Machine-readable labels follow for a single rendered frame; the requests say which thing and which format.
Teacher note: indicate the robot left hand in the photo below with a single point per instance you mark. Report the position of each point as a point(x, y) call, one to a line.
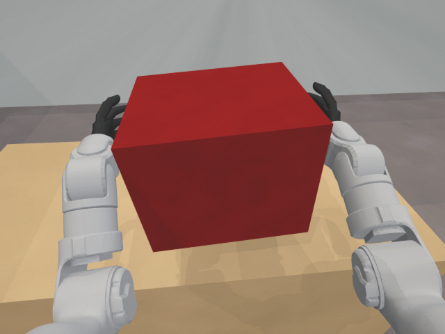
point(105, 122)

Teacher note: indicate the robot right hand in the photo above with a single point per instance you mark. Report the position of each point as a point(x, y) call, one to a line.
point(327, 103)

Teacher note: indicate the right robot forearm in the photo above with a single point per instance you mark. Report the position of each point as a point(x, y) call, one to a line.
point(374, 211)

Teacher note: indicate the left robot forearm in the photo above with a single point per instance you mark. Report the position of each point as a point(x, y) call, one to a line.
point(89, 202)

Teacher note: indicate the carton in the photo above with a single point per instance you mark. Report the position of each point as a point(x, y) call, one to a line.
point(221, 155)

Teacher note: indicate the left robot upper arm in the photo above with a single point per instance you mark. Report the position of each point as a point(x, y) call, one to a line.
point(96, 301)

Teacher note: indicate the pedestal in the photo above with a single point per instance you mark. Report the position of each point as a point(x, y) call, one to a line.
point(290, 284)

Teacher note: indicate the right robot upper arm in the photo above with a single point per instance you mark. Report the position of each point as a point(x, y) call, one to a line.
point(399, 279)

